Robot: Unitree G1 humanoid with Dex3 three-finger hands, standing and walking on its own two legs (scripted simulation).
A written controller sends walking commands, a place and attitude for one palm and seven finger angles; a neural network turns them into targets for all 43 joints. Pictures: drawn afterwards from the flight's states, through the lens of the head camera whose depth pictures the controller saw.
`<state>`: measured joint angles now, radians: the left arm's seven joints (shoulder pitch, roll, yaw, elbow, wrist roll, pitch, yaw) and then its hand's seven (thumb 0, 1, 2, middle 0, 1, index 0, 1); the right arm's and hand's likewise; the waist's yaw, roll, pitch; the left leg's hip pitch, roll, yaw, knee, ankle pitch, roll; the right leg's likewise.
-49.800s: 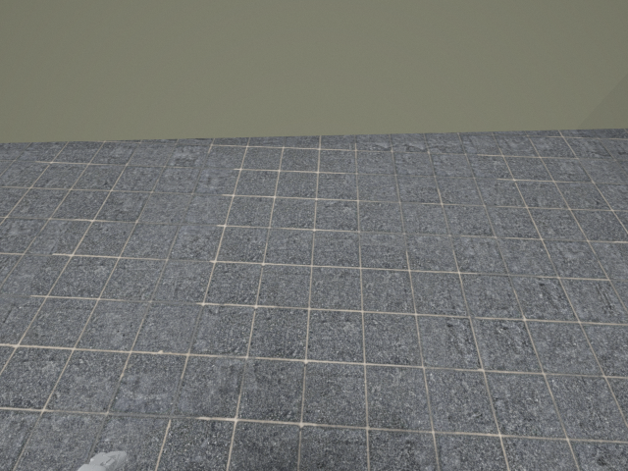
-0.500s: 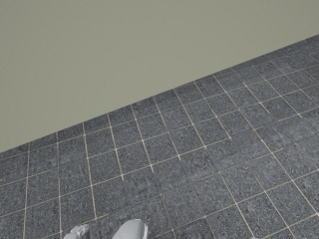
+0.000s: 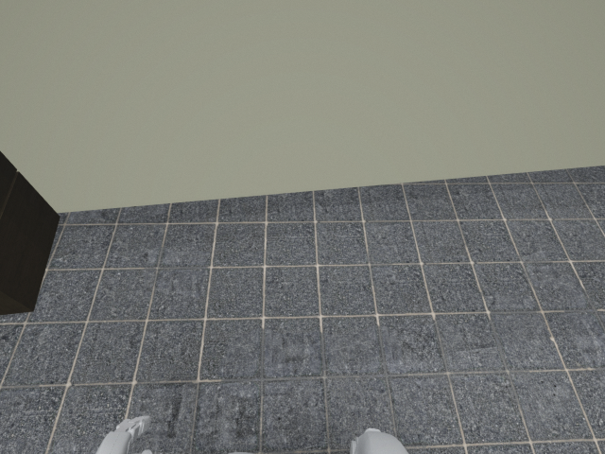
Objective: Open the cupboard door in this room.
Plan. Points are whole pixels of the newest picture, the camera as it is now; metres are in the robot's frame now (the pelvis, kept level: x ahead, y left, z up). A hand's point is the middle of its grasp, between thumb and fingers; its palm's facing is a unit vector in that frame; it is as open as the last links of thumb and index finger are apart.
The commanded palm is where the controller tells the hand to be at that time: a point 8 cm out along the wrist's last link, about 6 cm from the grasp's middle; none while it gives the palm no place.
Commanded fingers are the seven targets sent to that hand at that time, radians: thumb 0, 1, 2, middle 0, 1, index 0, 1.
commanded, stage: turn to face it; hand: left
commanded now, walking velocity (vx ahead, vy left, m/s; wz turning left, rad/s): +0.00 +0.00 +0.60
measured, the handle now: out of the picture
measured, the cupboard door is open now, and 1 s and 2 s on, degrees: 52 52 52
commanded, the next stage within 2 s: take the last steps up to it in 1.70 s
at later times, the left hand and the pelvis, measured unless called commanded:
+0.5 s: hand out of the picture +0.00 +0.16 -0.18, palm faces +0.37 -0.90 -0.23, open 7.4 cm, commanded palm none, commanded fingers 0.00 0.90 0.90 -0.20 -0.30 -0.20 -0.30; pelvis +0.02 -0.04 -0.01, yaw +21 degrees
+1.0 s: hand out of the picture +0.03 +0.17 -0.15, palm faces +0.57 -0.77 -0.29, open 7.4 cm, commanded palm none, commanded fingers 0.00 0.90 0.90 -0.20 -0.30 -0.20 -0.30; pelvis +0.05 -0.06 -0.01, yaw +37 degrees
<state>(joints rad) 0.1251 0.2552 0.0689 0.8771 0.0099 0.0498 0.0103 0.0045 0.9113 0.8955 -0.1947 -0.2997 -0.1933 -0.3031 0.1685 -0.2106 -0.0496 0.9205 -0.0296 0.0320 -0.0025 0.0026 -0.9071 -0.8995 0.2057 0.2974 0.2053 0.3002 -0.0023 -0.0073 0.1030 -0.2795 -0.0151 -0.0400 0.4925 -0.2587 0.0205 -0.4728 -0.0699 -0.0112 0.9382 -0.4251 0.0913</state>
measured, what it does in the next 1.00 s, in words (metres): steps on the spot, turning left: right foot, then left foot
